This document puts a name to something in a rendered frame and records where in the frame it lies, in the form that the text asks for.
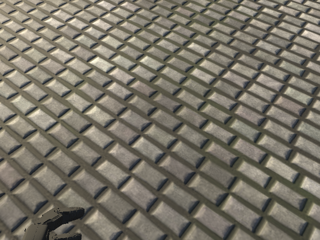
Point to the robot left hand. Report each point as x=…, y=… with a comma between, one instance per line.
x=50, y=221

